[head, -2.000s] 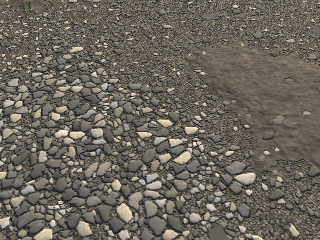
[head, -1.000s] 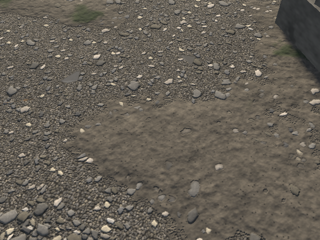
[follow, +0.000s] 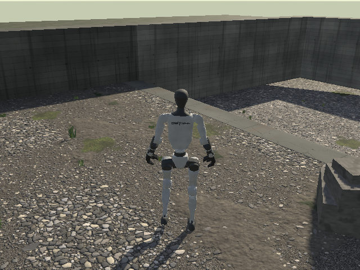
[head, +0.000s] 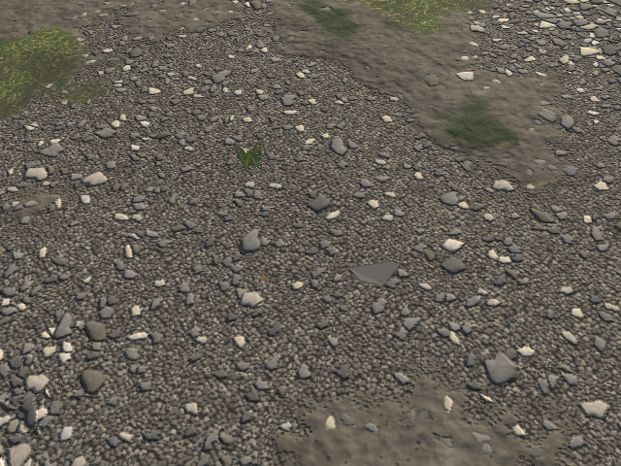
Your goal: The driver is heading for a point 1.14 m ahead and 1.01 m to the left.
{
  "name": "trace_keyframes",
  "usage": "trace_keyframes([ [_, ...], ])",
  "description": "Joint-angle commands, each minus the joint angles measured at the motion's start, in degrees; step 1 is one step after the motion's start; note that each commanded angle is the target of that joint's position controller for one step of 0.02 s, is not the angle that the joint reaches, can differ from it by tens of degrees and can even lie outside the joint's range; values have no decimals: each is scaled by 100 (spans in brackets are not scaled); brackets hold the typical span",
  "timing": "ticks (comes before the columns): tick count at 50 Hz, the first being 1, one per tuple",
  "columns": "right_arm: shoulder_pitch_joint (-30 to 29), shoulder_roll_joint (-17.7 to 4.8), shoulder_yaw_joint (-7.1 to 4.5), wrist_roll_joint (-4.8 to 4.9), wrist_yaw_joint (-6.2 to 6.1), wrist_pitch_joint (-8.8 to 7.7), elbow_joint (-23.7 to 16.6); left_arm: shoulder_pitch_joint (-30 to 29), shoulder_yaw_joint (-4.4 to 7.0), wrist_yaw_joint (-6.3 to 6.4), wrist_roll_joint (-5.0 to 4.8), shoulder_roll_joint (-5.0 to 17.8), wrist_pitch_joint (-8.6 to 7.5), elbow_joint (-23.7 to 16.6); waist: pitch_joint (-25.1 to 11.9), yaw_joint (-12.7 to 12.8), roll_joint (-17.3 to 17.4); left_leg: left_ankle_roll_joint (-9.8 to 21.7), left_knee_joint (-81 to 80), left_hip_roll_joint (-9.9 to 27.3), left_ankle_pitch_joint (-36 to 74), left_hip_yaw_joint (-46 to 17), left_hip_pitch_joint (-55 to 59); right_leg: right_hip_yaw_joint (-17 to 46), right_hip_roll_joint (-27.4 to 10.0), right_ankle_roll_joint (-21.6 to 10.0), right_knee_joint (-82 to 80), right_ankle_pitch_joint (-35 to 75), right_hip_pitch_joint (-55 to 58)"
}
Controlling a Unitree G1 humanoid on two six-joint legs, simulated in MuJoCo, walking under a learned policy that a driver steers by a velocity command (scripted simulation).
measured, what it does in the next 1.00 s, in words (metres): walks ahead, turning left: left foot, then right foot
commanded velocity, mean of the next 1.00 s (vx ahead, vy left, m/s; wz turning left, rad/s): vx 0.50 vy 0.00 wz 0.57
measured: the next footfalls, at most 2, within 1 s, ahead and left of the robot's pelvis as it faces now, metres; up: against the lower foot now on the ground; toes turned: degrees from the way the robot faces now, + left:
left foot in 0.34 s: +0.32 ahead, +0.17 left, +0.00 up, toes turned +15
right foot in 0.82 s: +0.65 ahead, +0.07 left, +0.00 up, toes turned +33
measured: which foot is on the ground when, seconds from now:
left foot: up 0.00-0.32, down 0.34-0.82, up 0.84-1.00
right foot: down 0.00-0.36, up 0.38-0.80, down 0.82-1.00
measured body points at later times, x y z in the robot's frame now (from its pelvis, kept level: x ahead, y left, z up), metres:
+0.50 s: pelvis +0.26 +0.08 +0.00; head +0.30 +0.11 +0.44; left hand +0.31 +0.39 -0.11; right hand +0.47 -0.14 -0.10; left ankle +0.28 +0.16 -0.74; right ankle +0.26 -0.10 -0.65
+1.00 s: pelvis +0.54 +0.13 +0.00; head +0.56 +0.13 +0.45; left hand +0.48 +0.42 -0.10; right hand +0.79 -0.04 -0.11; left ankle +0.44 +0.23 -0.66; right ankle +0.62 +0.05 -0.74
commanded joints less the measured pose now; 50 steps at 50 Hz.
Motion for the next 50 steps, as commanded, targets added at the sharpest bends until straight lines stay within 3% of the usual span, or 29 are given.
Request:
trace_keyframes([
  [1, -187, -266, -95, -7, 25, -16, -552, -7, 192, 26, -19, 733, -108, -184, 23, 25, -897, -80, -247, 469, 411, -219, -1064, 1328, -1593, -931, -1505, 457, 761],
  [4, -470, -185, -55, -33, 57, -18, -634, 57, 254, 43, -6, 912, -93, -30, 33, 71, -714, -157, -972, 517, 1042, -188, -1262, 783, -1651, -978, -1580, 1100, 1022],
  [8, -1119, -57, 13, -29, 199, -96, -751, 154, 279, 77, -53, 1062, -8, 131, 195, 310, -647, -76, -2269, 420, 2022, 188, -944, -13, -1511, -781, -1565, 1424, 1183],
  [12, -1608, -81, 14, -1, 328, -103, -976, 407, 338, 74, -165, 1262, 105, 318, 389, 408, -657, 155, -2978, 293, 1732, 510, -789, -348, -1707, -651, -1389, 1868, 1701],
  [14, -1480, -245, -69, -33, 354, -80, -1024, 369, 388, 94, -225, 1422, 173, 338, 224, 204, -787, 385, -3147, 13, 1164, 781, -323, -574, -1742, -541, -824, 3504, 1951],
  [15, -1168, -388, -150, -52, 345, -55, -979, 348, 417, 116, -257, 1517, 211, 335, -19, -17, -887, 522, -3177, -210, 882, 947, 177, -688, -1720, -481, -250, 4511, 2006],
  [16, -419, -603, -287, -44, 318, -33, -797, 270, 417, 136, -285, 1535, 255, 319, -416, -475, -825, 712, -3468, -466, 1018, 1064, 1172, -856, -1592, -365, 755, 5018, 1808],
  [17, 600, -953, -481, -23, 227, 13, -522, 311, 346, 163, -239, 1366, 248, 283, -924, -963, -593, 946, -3676, -511, 1303, 778, 2826, -942, -1382, -153, 2173, 4331, 853],
  [18, 848, -1621, -600, 27, 118, 21, -459, 740, 98, 108, 72, 615, 173, 4, -1377, -571, 978, 1727, -3706, 1010, 1254, -1813, 4915, -846, -640, 192, 4317, -551, -1633],
  [19, 891, -1556, -508, 7, 164, -95, -684, 570, 4, 36, -12, 634, -45, -182, -2430, -603, 997, 2510, -4780, 1806, -37, -4487, 5608, 543, 78, 253, 5465, -2472, -2763],
  [20, 800, -1111, -374, -46, 209, -180, -606, -166, 136, -22, -265, 1119, -168, -327, -1795, -848, 354, 2110, -5084, 1641, -34, -3829, 5221, 895, -246, 154, 5558, -1917, -3321],
  [21, 542, -962, -319, -48, 206, -232, -562, -360, 101, -25, -293, 1066, -238, -419, -1101, -663, 198, 1913, -5119, 1432, 344, -3089, 4396, 817, -454, 72, 5126, -1387, -3324],
  [22, 134, -797, -259, -45, 192, -245, -603, -329, 99, 22, -151, 1020, -250, -334, -712, -378, -191, 1732, -5126, 1188, 945, -2503, 3547, 815, -667, 107, 4645, -1029, -2970],
  [23, -164, -660, -205, -92, 172, -248, -677, -226, 140, 42, -47, 1076, -208, -295, -518, -150, -114, 1661, -5216, 1003, 1551, -2099, 2891, 838, -796, 160, 4266, -802, -2535],
  [24, -313, -618, -180, -138, 150, -248, -731, -136, 155, 29, -22, 1080, -138, -272, -455, -10, -1, 1646, -5340, 887, 1840, -1932, 2484, 838, -834, 217, 4106, -671, -2226],
  [27, -255, -706, -201, -109, 50, -284, -618, -202, 99, 38, 47, 836, 7, -278, -328, 56, -47, 1684, -5478, 704, 2514, -1445, 1827, 665, -741, 471, 3412, -302, -2006],
  [32, 139, -836, -239, -44, -78, -217, -384, -1318, -39, -23, -3, 541, -5, -543, -67, -357, 118, 1293, -5387, 320, 1745, -1081, 1468, 620, -343, 585, 1286, 1407, -1607],
  [34, 342, -881, -255, -20, -86, -198, -275, -1598, -28, -73, -70, 603, -44, -633, -34, -471, 164, 1228, -5290, 407, 1447, -1294, 1525, 664, -212, 554, 879, 1622, -1375],
  [37, 456, -796, -241, 9, -104, -160, -177, -1603, 67, -126, -104, 829, -101, -683, -46, -410, 286, 1120, -4821, 598, 1157, -1808, 1975, 858, -171, 395, 466, 1248, -1201],
  [39, 365, -769, -247, -9, -111, -121, -179, -1243, 144, -125, -116, 930, -144, -617, -96, -195, 471, 1005, -4443, 619, 1278, -2053, 2105, 794, -141, 211, 315, 744, -752],
  [40, 327, -624, -200, -22, -105, -109, -199, -780, 214, -95, -92, 1008, -164, -496, -284, 45, 456, 864, -4030, 412, 1446, -1974, 2026, 695, -139, 68, 103, 723, -90],
  [41, 332, -303, -81, -68, -82, -124, -265, -86, 298, -55, 9, 1229, -197, -423, -910, 364, 139, 657, -2826, 93, 1248, -1638, 1612, 1198, -749, -244, 192, 596, 1149],
  [42, 964, 32, 29, 42, -88, -160, -399, 650, 430, -24, 121, 1731, -146, -292, -1825, 298, -1341, 183, -828, -693, -272, -767, -237, 3396, -2076, -1104, -108, -550, 3273],
  [43, 1120, -267, 23, 80, -104, -194, -400, 848, 393, -92, -28, 1492, -102, -170, -1854, 284, -2078, 69, 282, -533, -1433, -677, -1279, 5060, -2546, -1375, -712, -2026, 3487],
  [44, 726, -672, -87, 84, -101, -181, -317, 609, 273, -87, -79, 1061, -80, -216, -1070, 388, -1388, 34, 701, -274, -956, -769, -1577, 4493, -2320, -1179, -896, -2451, 2840],
  [45, 299, -712, -94, 18, -104, -159, -368, 365, 213, -75, -40, 894, -33, -236, -587, 365, -946, 22, 721, -97, -543, -536, -1491, 3676, -2078, -1007, -906, -1906, 2165],
  [46, -7, -644, -92, -58, -91, -172, -450, 152, 164, -75, -3, 774, -7, -201, -196, 278, -757, 32, 439, 29, -264, -473, -1369, 3078, -1837, -987, -1018, -1210, 1507],
  [48, -23, -438, -78, -38, -38, -167, -447, -16, 98, -61, 37, 616, -31, -135, -8, 41, -931, 69, -73, 246, 35, -432, -890, 2340, -1509, -941, -1255, -369, 848],
  [50, -29, -242, -25, -46, -8, -153, -421, 40, 114, -65, -32, 665, -74, -28, -22, -23, -941, 42, -545, 286, 139, -274, -777, 1922, -1444, -1057, -1436, 180, 720],
])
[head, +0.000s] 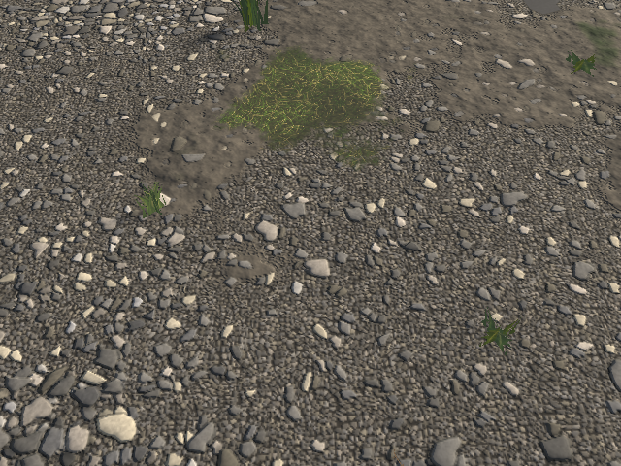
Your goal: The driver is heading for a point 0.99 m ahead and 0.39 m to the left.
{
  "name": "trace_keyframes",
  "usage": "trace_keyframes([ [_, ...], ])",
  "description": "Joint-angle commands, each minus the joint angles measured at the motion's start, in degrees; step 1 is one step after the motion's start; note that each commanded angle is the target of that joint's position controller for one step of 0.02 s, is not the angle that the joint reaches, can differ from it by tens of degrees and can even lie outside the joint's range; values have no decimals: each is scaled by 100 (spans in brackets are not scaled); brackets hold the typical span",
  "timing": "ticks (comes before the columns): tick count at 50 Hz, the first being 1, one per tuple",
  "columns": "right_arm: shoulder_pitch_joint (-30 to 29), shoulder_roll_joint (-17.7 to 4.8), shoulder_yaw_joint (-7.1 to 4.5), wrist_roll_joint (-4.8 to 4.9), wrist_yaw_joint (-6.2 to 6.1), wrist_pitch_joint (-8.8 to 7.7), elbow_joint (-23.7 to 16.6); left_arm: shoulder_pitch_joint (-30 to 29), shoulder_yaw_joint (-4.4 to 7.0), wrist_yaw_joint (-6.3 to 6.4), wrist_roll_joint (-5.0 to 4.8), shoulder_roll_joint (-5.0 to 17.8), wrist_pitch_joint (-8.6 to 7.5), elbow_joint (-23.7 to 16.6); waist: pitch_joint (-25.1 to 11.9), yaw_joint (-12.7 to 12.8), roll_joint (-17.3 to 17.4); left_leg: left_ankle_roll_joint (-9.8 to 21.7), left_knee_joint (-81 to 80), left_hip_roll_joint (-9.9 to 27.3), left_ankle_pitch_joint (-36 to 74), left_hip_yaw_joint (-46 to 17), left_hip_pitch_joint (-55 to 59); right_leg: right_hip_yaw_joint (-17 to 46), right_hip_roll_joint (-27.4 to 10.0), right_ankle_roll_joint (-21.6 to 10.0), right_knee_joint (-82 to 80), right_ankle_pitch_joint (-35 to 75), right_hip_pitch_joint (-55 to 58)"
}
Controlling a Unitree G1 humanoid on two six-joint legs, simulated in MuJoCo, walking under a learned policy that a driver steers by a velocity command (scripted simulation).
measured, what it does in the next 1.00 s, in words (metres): walks ahead, turning left: left foot, then right foot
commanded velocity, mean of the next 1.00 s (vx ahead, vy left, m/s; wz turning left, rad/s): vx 0.46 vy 0.00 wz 0.34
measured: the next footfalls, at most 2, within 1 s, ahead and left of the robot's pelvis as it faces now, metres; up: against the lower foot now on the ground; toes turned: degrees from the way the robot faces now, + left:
left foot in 0.30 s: +0.32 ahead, +0.16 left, +0.00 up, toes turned +3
right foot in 0.78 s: +0.61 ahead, -0.04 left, +0.00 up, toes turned +15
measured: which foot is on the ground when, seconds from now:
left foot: up 0.00-0.28, down 0.30-0.80, up 0.82-1.00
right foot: down 0.00-0.32, up 0.34-0.76, down 0.78-1.00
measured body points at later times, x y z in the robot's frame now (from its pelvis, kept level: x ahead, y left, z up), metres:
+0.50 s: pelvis +0.26 +0.07 +0.01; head +0.28 +0.09 +0.45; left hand +0.36 +0.36 -0.11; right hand +0.38 -0.20 -0.10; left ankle +0.28 +0.15 -0.74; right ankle +0.27 -0.09 -0.66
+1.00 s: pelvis +0.50 +0.04 +0.00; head +0.55 +0.05 +0.45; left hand +0.54 +0.34 -0.10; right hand +0.71 -0.20 -0.11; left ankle +0.47 +0.18 -0.66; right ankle +0.57 -0.05 -0.74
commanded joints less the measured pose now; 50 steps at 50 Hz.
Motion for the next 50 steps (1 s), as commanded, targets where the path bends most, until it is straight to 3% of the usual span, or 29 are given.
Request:
trace_keyframes([
  [1, -154, -227, -52, -47, 31, -90, -473, -12, 160, 15, -57, 737, -111, -190, 0, -62, -842, -36, -631, 426, 348, -155, -962, 1625, -1538, -1092, -1512, 413, 713],
  [3, -464, -135, 17, -99, 66, -135, -540, 53, 198, 26, -96, 898, -99, -104, 7, 5, -702, -78, -1342, 515, 876, -18, -949, 1320, -1536, -1133, -1615, 818, 772],
  [6, -1002, -46, 86, -70, 146, -218, -613, 195, 216, 40, -149, 1044, -32, 15, 72, 193, -683, -107, -2435, 436, 1694, 219, -554, 789, -1364, -990, -1648, 1071, 713],
  [11, -1655, -183, 59, 3, 243, -264, -809, 671, 238, 42, -238, 1208, 101, 301, 217, 342, -756, 29, -3317, 250, 1748, 366, -227, 725, -1622, -835, -1443, 1209, 1190],
  [13, -1468, -322, -4, -15, 258, -278, -780, 642, 257, 65, -260, 1297, 169, 365, 117, 114, -804, 202, -3612, 118, 1499, 482, 258, 664, -1690, -717, -1074, 1901, 1377],
  [14, -995, -459, -91, -52, 238, -276, -636, 570, 245, 82, -276, 1291, 194, 372, -163, -196, -750, 332, -3843, -27, 1553, 622, 1035, 443, -1537, -591, -483, 2731, 1311],
  [15, -182, -724, -235, -80, 190, -259, -380, 617, 179, 97, -239, 1135, 197, 375, -692, -564, -629, 495, -3863, -49, 1581, 613, 2259, 175, -1249, -424, 547, 3076, 950],
  [16, 873, -1187, -364, -142, 107, -216, -213, 590, 22, 110, -51, 782, 167, 190, -1561, -952, 158, 898, -3702, 1158, 1736, -770, 3931, -102, -921, -159, 2440, 1440, -246],
  [17, 932, -1533, -386, -148, 125, -194, -173, 1132, -133, 92, -73, 269, 50, 64, -2042, -550, 1512, 1737, -4484, 2199, 466, -3369, 5088, 134, 21, 118, 4127, -2124, -2222],
  [18, 884, -1031, -262, -60, 155, -214, -171, 744, 16, 60, -182, 904, -42, 91, -1712, -754, 885, 1664, -4800, 2027, -237, -3567, 4818, 686, -279, 85, 4729, -2190, -2872],
  [19, 528, -846, -183, -41, 169, -242, -190, 294, 71, 30, -263, 1065, -108, -79, -990, -666, 716, 1494, -4873, 1800, 37, -2799, 4226, 578, -530, 16, 4716, -1656, -3190],
  [20, 213, -736, -147, -71, 184, -253, -222, 71, 58, 52, -200, 994, -133, -97, -637, -519, 301, 1407, -4965, 1528, 655, -2243, 3556, 494, -718, 27, 4475, -1162, -3010],
  [21, -43, -636, -123, -114, 200, -256, -254, 0, 74, 65, -91, 954, -134, -114, -394, -348, 178, 1371, -5105, 1341, 1220, -1908, 2988, 505, -827, 81, 4122, -843, -2771],
  [22, -188, -525, -90, -159, 199, -266, -283, 58, 77, 53, -59, 892, -100, -109, -340, -170, 206, 1358, -5254, 1197, 1633, -1694, 2607, 556, -908, 127, 3921, -636, -2440],
  [24, -228, -528, -112, -113, 169, -302, -244, 111, 46, 46, -31, 709, -20, -116, -324, -19, 211, 1464, -5470, 1106, 2005, -1440, 2205, 514, -883, 270, 3517, -490, -2147],
  [27, -75, -723, -192, -60, 68, -313, -102, -500, -8, 64, 14, 577, 32, -322, -33, -102, 94, 1443, -5657, 939, 2040, -1060, 1834, 474, -771, 450, 2412, 281, -2165],
  [30, 217, -857, -243, -34, -9, -272, 39, -1193, -69, 9, -16, 464, -13, -493, 87, -332, 95, 1227, -5590, 739, 1850, -814, 1599, 468, -522, 497, 1211, 1305, -1725],
  [33, 560, -926, -273, 26, -37, -237, 189, -1651, -56, -47, -93, 564, -55, -652, 118, -468, 96, 1135, -5390, 842, 1537, -1029, 1685, 563, -368, 467, 706, 1586, -1394],
  [36, 643, -912, -286, 31, -73, -179, 259, -1668, 24, -71, -104, 783, -104, -701, 90, -375, 219, 984, -4948, 995, 1354, -1423, 2051, 685, -343, 314, 360, 1176, -1118],
  [38, 607, -826, -270, 3, -79, -109, 264, -1190, 105, -47, -100, 895, -137, -582, -88, -111, 325, 836, -4417, 870, 1591, -1514, 2062, 521, -290, 134, 130, 765, -382],
  [39, 604, -619, -197, -25, -69, -99, 231, -616, 198, -4, -54, 1070, -156, -460, -489, 159, 237, 664, -3666, 532, 1770, -1334, 1829, 579, -450, -48, 61, 691, 574],
  [40, 597, -298, -77, -135, -72, -96, 66, 216, 296, 50, 50, 1444, -158, -403, -1320, 472, -436, 396, -1959, 57, 929, -876, 1090, 1498, -1465, -383, 230, 1030, 1999],
  [41, 1393, 57, 18, 20, -81, -150, -68, 468, 391, 40, 80, 1783, -45, -267, -2006, 84, -2245, 2, -123, -633, -1527, -256, -830, 3859, -2697, -1289, -204, 790, 3590],
  [42, 1306, -558, -109, 68, -116, -139, 53, 329, 265, 17, -2, 1228, -13, -383, -1702, 170, -1593, -105, 620, -251, -1498, -620, -1331, 4111, -2659, -1228, -405, 604, 3285],
  [43, 773, -861, -216, 57, -135, -79, -9, 29, 172, 34, -1, 887, 9, -460, -1097, 225, -1069, -171, 772, -96, -1110, -549, -1395, 3077, -2448, -1040, -353, 1404, 2630],
  [44, 557, -859, -245, 5, -164, 2, -39, -311, 118, 27, 40, 746, 35, -490, -797, 77, -686, -256, 688, 88, -837, -370, -1137, 2278, -2206, -952, -349, 2440, 1965],
  [45, 460, -803, -270, -51, -168, 71, -98, -529, 101, 22, 40, 651, 62, -449, -560, -71, -728, -309, 495, 238, -660, -296, -957, 1795, -2050, -955, -372, 3102, 1424],
  [47, 537, -527, -256, 3, -147, 227, -127, -751, 111, 34, 71, 635, 59, -374, -384, -254, -1018, -361, 124, 344, -385, -59, -408, 1000, -1722, -926, -685, 3259, 669],
  [50, 193, -276, -180, -16, -120, 319, -382, -837, 218, 125, 29, 902, 100, -262, -352, -238, -1011, -442, -708, 408, 179, 103, -408, 530, -1829, -1112, -987, 3430, 604],
])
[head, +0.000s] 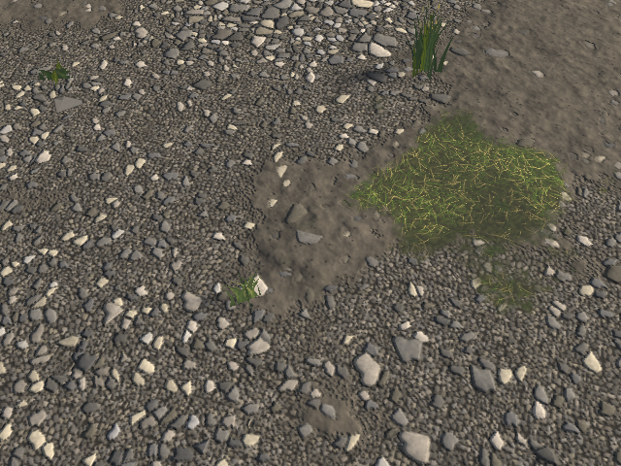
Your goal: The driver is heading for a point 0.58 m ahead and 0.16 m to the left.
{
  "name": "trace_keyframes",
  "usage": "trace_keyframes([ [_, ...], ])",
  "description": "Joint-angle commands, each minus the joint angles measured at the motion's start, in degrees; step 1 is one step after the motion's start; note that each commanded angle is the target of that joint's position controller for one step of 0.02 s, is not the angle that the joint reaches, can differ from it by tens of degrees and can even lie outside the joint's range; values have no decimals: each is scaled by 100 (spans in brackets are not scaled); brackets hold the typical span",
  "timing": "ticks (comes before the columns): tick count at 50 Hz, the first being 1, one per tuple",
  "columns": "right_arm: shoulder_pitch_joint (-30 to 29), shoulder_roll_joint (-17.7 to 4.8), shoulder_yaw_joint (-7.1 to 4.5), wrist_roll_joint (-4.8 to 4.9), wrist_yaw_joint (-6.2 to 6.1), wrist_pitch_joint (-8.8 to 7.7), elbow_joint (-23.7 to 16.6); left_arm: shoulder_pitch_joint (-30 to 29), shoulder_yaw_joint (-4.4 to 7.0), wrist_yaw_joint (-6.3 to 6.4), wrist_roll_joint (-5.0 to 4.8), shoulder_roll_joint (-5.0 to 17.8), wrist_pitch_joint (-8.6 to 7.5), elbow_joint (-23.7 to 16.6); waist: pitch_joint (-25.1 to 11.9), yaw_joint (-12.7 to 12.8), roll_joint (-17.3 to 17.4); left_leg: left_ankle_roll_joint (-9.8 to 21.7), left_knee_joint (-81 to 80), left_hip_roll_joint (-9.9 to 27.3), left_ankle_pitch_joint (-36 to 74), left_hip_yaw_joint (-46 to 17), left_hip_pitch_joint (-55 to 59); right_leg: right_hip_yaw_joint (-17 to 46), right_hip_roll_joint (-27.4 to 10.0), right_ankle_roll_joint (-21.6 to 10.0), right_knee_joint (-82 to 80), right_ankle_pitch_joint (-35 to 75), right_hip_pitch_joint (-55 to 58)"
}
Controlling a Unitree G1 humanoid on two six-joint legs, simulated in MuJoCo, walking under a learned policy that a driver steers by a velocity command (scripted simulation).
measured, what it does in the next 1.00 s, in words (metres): walks ahead, turning left: left foot, then right foot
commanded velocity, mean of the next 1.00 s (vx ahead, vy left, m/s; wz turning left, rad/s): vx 0.28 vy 0.00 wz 0.49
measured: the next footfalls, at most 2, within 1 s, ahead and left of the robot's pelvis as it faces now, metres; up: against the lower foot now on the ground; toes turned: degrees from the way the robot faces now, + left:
left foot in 0.24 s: +0.16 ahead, +0.15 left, +0.00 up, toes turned +11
right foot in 0.66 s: +0.26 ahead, -0.06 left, +0.00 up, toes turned +27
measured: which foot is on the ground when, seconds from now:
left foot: up 0.00-0.22, down 0.24-0.66, up 0.68-1.00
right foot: down 0.00-0.24, up 0.26-0.64, down 0.66-1.00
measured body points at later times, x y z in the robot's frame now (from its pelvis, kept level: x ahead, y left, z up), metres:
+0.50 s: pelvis +0.10 +0.04 +0.00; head +0.13 +0.07 +0.45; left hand +0.18 +0.36 -0.11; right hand +0.32 -0.20 -0.07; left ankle +0.12 +0.14 -0.74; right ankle +0.18 -0.11 -0.69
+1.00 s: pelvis +0.27 +0.08 +0.00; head +0.30 +0.08 +0.45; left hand +0.10 +0.31 -0.12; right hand +0.57 -0.02 -0.08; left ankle +0.32 +0.30 -0.69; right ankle +0.23 -0.08 -0.74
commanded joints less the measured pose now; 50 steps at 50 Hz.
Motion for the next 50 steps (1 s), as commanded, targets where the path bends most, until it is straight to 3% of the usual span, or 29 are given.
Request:
trace_keyframes([
  [1, 252, -114, -24, -27, 41, 44, -462, -353, 261, 103, -49, 938, -14, -310, -713, -105, -908, -55, -682, 295, 718, -49, -4, 715, -1631, -1109, -851, 3235, 676],
  [5, -207, -161, -30, -40, 210, 51, -647, -433, 298, 149, -136, 1069, 121, -243, -752, 24, -820, 101, -1759, 238, 1513, 205, 548, 117, -1574, -963, -835, 2753, 730],
  [8, -537, -306, -94, -44, 311, 122, -858, -322, 359, 108, -247, 1244, 197, -158, -632, 92, -823, 268, -2283, 175, 1228, 326, 667, 59, -1718, -849, -554, 2364, 977],
  [11, -380, -438, -192, -63, 346, 156, -899, -376, 384, 102, -365, 1279, 269, -127, -658, -122, -733, 566, -3294, -67, 1435, 537, 1298, -136, -1635, -519, 320, 2308, 1026],
  [12, 12, -697, -307, -96, 276, 142, -796, -111, 348, 81, -329, 1116, 270, -34, -902, -257, -357, 790, -3757, -176, 2278, 388, 2153, -370, -1291, -220, 1201, 2151, 705],
  [13, 450, -1412, -487, -131, 129, 128, -812, -38, 244, 58, -81, 843, 255, -183, -1282, -312, 978, 1329, -3817, 1016, 4951, -1269, 3430, -677, -739, 264, 2921, 191, -594],
  [14, 259, -1633, -457, -246, 129, 68, -987, 46, 140, 58, 71, 658, 260, -399, -1775, -121, 1622, 2586, -3890, 2086, 5113, -3061, 3958, -19, 89, 561, 4348, -3128, -2016],
  [15, 189, -1166, -332, -187, 198, -30, -992, -269, 236, 46, -32, 982, 303, -298, -1837, -398, 605, 2458, -4021, 1871, 4663, -2633, 3668, 781, -96, 539, 4826, -2947, -2128],
  [16, -44, -1039, -275, -148, 205, -105, -958, -385, 244, 60, -161, 990, 330, -363, -1458, -252, 441, 2143, -4058, 1568, 4192, -2079, 3291, 829, -187, 455, 4788, -2483, -2216],
  [17, -184, -903, -260, -37, 187, -124, -891, -271, 255, 100, -132, 946, 334, -268, -1311, -113, 97, 1804, -4196, 1215, 2765, -1825, 3039, 866, -336, 417, 4385, -1998, -2239],
  [18, -318, -829, -229, 34, 159, -103, -887, -323, 290, 122, -83, 1031, 336, -289, -1137, -62, 218, 1657, -4420, 1047, 1488, -1794, 2701, 860, -391, 411, 3989, -1613, -2155],
  [20, -498, -787, -188, -67, 101, -101, -973, -343, 287, 72, -107, 965, 321, -317, -977, 24, 586, 1650, -4857, 792, -30, -1884, 2171, 760, -246, 434, 3658, -1063, -1827],
  [22, -502, -798, -190, -102, 54, -150, -993, -416, 261, 55, -131, 884, 256, -343, -856, -7, 652, 1670, -4998, 726, -292, -1938, 2029, 761, -146, 475, 2930, -931, -1671],
  [25, -326, -894, -226, -60, 22, -184, -902, -602, 206, 18, -116, 742, 136, -406, -801, -121, 617, 1641, -4876, 663, -292, -1986, 1932, 810, -22, 481, 1992, -827, -1311],
  [28, -190, -937, -232, -35, 49, -169, -846, -656, 204, -48, -179, 772, 32, -460, -701, -178, 661, 1639, -4776, 655, -607, -2265, 1720, 814, 100, 407, 1438, -900, -937],
  [30, -178, -890, -205, -22, 71, -146, -823, -519, 222, -77, -223, 802, -40, -452, -638, -89, 649, 1583, -4676, 618, -822, -2480, 1484, 808, 146, 312, 1065, -822, -507],
  [32, -338, -725, -140, -11, 65, -109, -840, -11, 252, -76, -227, 766, -109, -299, -599, 259, 510, 1351, -4319, 339, -1140, -2456, 925, 745, 119, 172, 330, -317, 479],
  [33, -400, -488, -69, -26, 54, -112, -859, 482, 309, -42, -205, 881, -123, -161, -663, 485, 295, 1106, -3720, 62, -1301, -2205, 341, 976, -204, 46, 68, -408, 1267],
  [34, -328, 66, 89, -55, 46, -130, -858, 1176, 359, 3, -83, 1185, -120, -26, -943, 606, -650, 688, -1829, -536, -1352, -1251, -287, 2191, -1375, -265, -444, -1442, 1965],
  [35, -371, -84, 60, 46, 42, -226, -1171, 1258, 448, -51, 113, 1678, -125, 24, -433, 415, -1587, 613, -863, -812, -1183, -825, -1630, 4361, -2246, -954, -1245, -3297, 1806],
  [36, -315, -439, -11, 55, 42, -289, -1075, 856, 402, -46, 32, 1427, -159, -86, -12, 268, -1433, 551, -201, -362, -740, -943, -1940, 4498, -2324, -1182, -1381, -3784, 1514],
  [37, -256, -588, -65, 29, 68, -303, -913, 644, 297, -9, -83, 1035, -163, -127, 181, 204, -1246, 497, -24, -293, -255, -925, -2044, 3915, -2019, -1038, -1326, -3383, 1473],
  [38, -169, -550, -75, -21, 86, -312, -768, 592, 239, 8, -110, 877, -155, -157, 105, 153, -1068, 452, 34, -233, 63, -836, -1933, 3367, -1744, -869, -1289, -2831, 1480],
  [41, -476, -288, -13, -55, 160, -431, -759, 769, 192, 59, -67, 825, -168, -60, 109, 239, -893, 328, -203, -88, 1047, -583, -1664, 2290, -1372, -775, -1460, -1177, 1291],
  [45, -990, 9, 121, -80, 222, -495, -905, 1046, 177, 71, -148, 887, -133, 87, 33, 401, -873, 155, -1301, 146, 1832, 10, -1209, 1418, -1164, -803, -1548, 203, 1205],
  [47, -1390, 150, 190, -44, 291, -530, -1008, 1266, 175, 72, -181, 958, -90, 183, 95, 564, -902, 133, -2014, 124, 2097, 192, -829, 1148, -1131, -782, -1530, 546, 1123],
  [50, -1707, 120, 199, 24, 404, -563, -1077, 1529, 193, 59, -238, 1110, -26, 303, 190, 638, -918, 216, -2714, 11, 2071, 361, -318, 1073, -1309, -786, -1489, 718, 1182],
])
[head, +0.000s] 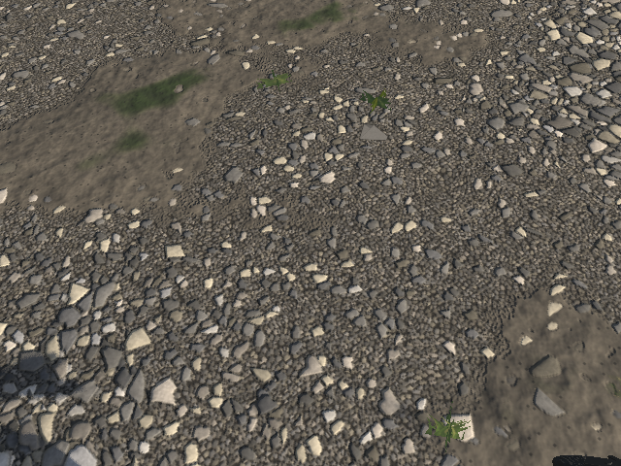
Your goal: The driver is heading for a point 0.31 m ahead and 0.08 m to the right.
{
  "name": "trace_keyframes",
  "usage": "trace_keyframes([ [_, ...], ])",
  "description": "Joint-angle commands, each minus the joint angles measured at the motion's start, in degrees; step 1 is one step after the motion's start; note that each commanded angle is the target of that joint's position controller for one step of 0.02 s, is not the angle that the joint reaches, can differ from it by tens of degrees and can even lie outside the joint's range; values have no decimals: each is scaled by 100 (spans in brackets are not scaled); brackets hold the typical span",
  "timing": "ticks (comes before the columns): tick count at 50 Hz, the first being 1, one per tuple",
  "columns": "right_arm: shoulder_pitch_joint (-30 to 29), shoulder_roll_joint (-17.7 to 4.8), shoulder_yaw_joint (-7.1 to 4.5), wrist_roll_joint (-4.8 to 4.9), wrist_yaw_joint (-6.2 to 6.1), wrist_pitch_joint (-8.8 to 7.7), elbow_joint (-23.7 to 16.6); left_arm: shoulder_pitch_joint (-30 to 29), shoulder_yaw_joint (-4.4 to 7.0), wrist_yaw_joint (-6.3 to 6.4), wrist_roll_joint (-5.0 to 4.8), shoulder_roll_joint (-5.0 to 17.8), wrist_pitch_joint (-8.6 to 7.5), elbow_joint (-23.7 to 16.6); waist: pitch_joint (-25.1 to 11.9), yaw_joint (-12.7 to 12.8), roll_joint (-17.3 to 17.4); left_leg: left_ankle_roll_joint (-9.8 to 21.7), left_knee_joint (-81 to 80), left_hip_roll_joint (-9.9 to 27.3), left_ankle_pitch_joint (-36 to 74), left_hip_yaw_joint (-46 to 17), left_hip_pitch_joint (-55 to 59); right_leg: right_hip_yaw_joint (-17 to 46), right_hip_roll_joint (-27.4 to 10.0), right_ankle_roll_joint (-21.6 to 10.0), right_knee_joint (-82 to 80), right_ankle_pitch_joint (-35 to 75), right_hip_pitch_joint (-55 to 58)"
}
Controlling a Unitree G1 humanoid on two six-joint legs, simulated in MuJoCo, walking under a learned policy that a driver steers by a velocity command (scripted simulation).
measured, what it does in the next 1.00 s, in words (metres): walks ahead: left foot, then right foot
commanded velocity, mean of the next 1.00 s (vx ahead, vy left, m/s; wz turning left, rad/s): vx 0.19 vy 0.00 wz -0.01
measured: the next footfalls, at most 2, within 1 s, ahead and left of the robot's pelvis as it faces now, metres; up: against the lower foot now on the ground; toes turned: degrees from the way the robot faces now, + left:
left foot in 0.12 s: +0.28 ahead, +0.16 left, +0.00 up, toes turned -2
right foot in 0.54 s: +0.40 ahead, -0.08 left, +0.00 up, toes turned -3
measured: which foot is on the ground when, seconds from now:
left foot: up 0.00-0.10, down 0.12-1.00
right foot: down 0.00-0.14, up 0.16-0.52, down 0.54-1.00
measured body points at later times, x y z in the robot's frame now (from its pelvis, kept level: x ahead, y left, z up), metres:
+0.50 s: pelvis +0.23 +0.04 +0.00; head +0.26 +0.04 +0.45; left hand +0.42 +0.29 -0.10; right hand +0.29 -0.24 -0.13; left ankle +0.19 +0.14 -0.74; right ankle +0.36 -0.09 -0.72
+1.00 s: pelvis +0.31 +0.03 -0.01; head +0.32 +0.03 +0.44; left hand +0.47 +0.28 -0.13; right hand +0.35 -0.24 -0.15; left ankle +0.24 +0.16 -0.74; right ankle +0.36 -0.08 -0.74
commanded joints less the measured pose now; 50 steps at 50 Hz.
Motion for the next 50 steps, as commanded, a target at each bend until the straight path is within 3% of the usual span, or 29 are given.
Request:
trace_keyframes([
  [1, -1036, -240, -12, 62, 114, -162, -692, -10, 249, 14, -79, 1169, -13, -236, 550, -16, -938, 110, -657, -175, 19, 293, 238, 762, -1348, -943, -519, 1649, -332],
  [3, -879, -423, -80, 62, 140, -176, -671, -15, 279, 25, -112, 1264, 41, -184, 448, -253, -1025, 327, -963, -297, -242, 328, 712, 721, -1486, -854, -210, 2687, -75],
  [4, -489, -575, -160, 36, 120, -173, -570, -69, 294, 40, -131, 1320, 64, -174, 157, -547, -1026, 477, -1133, -435, -261, 433, 1385, 542, -1429, -762, 301, 3821, -23],
  [5, 308, -795, -294, 11, 72, -161, -321, -45, 262, 51, -132, 1251, 80, -164, -362, -983, -885, 658, -1320, -562, -147, 508, 2616, 343, -1192, -629, 1273, 4587, -277],
  [6, 1320, -1070, -408, -33, -12, -127, -102, -121, 172, 55, -33, 1068, 51, -275, -1105, -1476, -665, 905, -1067, 74, -204, -114, 4395, 264, -979, -436, 2673, 3654, -1379],
  [7, 1857, -1717, -521, -139, -63, -100, 5, 418, -85, 16, 77, 283, -43, -527, -2167, -1278, 980, 1740, -1263, 1833, -1039, -2756, 6552, 76, -58, -34, 5038, 105, -3617],
  [8, 1955, -1214, -401, -137, -74, -85, 49, 218, 8, 11, -74, 648, -160, -422, -2509, -1436, 1050, 1878, -2079, 2083, -1677, -3874, 6182, 905, 78, -39, 5913, -1472, -4097],
  [9, 1517, -989, -278, -133, -71, -108, 97, -345, 158, 5, -219, 1072, -201, -630, -1359, -1344, 812, 1628, -2179, 1842, -985, -2937, 5322, 890, -156, -69, 6130, -1191, -4484],
  [10, 1107, -809, -211, -124, -69, -120, 108, -618, 149, 24, -183, 1013, -199, -695, -842, -1116, 556, 1510, -2192, 1572, 131, -2083, 4529, 702, -384, -51, 5924, -807, -4337],
  [11, 737, -615, -147, -136, -34, -141, 131, -695, 155, 44, -60, 929, -153, -675, -476, -879, 347, 1440, -2273, 1288, 1181, -1464, 3822, 606, -507, 19, 5605, -588, -4088],
  [12, 479, -494, -119, -157, -15, -180, 138, -533, 175, 56, -9, 845, -61, -610, -371, -634, 437, 1372, -2389, 1084, 1841, -989, 3304, 611, -626, 70, 5353, -422, -3652],
  [14, 242, -489, -134, -165, 1, -271, 244, -258, 122, 62, 10, 544, 105, -487, -328, -384, 329, 1448, -2620, 1001, 2644, -568, 2683, 492, -557, 202, 5059, -214, -3085],
  [16, 100, -606, -158, -176, -32, -311, 397, -423, 96, 75, 67, 446, 177, -576, -189, -277, 282, 1483, -2737, 939, 3085, -204, 2380, 441, -503, 295, 4423, 159, -3018],
  [19, 93, -675, -157, -172, -117, -241, 591, -1000, -2, 16, 133, 300, 154, -731, -212, -435, 285, 1330, -2711, 658, 3014, 277, 2312, 312, -437, 254, 3048, 1251, -2637],
  [23, 399, -850, -173, -116, -141, -122, 937, -1540, 33, -54, 117, 521, 144, -908, -300, -626, 172, 1256, -2463, 859, 2612, 82, 2774, 385, -282, 107, 2197, 1655, -2395],
  [26, 296, -815, -148, -3, -157, -28, 1108, -1443, 109, -59, 189, 673, 137, -900, -344, -426, 83, 995, -1760, 760, 1914, -8, 2862, 277, -128, -160, 1410, 1819, -1842],
  [27, 572, -658, -99, -49, -161, -28, 1212, -1347, 172, -17, 214, 874, 132, -864, -438, -456, -160, 734, -1376, 449, 1487, 77, 2778, 423, -245, -293, 1068, 3055, -1315],
  [28, 1039, -520, -46, -222, -157, -77, 1256, -1354, 249, 42, 242, 1271, 146, -943, -799, -729, -745, 404, -810, 15, 303, 287, 2354, 956, -882, -579, 1404, 5159, -438],
  [29, 1591, -186, 67, -235, -172, -60, 1429, -1359, 160, 77, 284, 973, 219, -931, -1353, -858, -1352, 71, -237, -262, -1491, 312, 1852, 1731, -1538, -1348, 1461, 5284, 251],
  [30, 1263, -335, 55, -180, -199, 52, 1436, -1361, 45, 56, 196, 517, 289, -894, -1369, -656, -1286, -65, -36, -287, -2601, 133, 1819, 2069, -1665, -1587, 1164, 4435, 7],
  [31, 989, -425, 23, -95, -231, 175, 1352, -1516, -10, 20, 175, 417, 318, -848, -1159, -682, -1207, -82, -35, -230, -2831, 30, 1672, 2137, -1575, -1517, 919, 3268, -271],
  [32, 877, -419, 15, -80, -275, 290, 1382, -1696, -2, -4, 177, 474, 331, -847, -964, -729, -1096, -77, -177, -179, -2670, -7, 1665, 2127, -1476, -1363, 753, 2358, -557],
  [34, 995, -410, 8, -155, -328, 444, 1524, -2285, 41, -6, 165, 638, 342, -925, -670, -988, -1048, -23, -1069, -103, -1561, -18, 2396, 1718, -1153, -909, 537, 967, -1501],
  [36, 919, -521, 13, -217, -313, 469, 1605, -2356, 44, 16, 137, 572, 360, -887, -294, -899, -772, 117, -1624, -9, -1183, -74, 2560, 1069, -615, -397, 554, -406, -1963],
  [37, 826, -694, -32, -162, -315, 439, 1690, -2283, 45, 17, 147, 557, 347, -880, -29, -707, -349, 219, -1530, -51, -1591, -18, 2201, 801, -375, -267, 634, -392, -1808],
  [38, 698, -554, -4, -138, -319, 385, 1699, -2257, 28, 28, 187, 522, 310, -817, -47, -717, -282, 249, -1603, -41, -1512, -23, 2140, 780, -332, -228, 836, 104, -1571],
  [39, 666, -503, 7, -151, -324, 332, 1756, -2197, 42, 41, 165, 528, 268, -760, -130, -683, -217, 215, -1647, -20, -1232, -44, 2193, 737, -312, -274, 1014, 792, -1379],
  [42, 697, -521, -6, -133, -321, 203, 1940, -2019, 62, 90, 101, 489, 226, -585, -511, -661, -122, 124, -1580, -10, -170, -35, 2409, 583, -287, -448, 1493, 2732, -858],
  [50, 711, -460, 26, -113, -337, 324, 2294, -2121, 99, 92, 91, 441, 383, -241, -234, -705, -167, 155, -1629, -66, -195, 36, 2483, 447, -182, -409, 1492, 2462, -926],
])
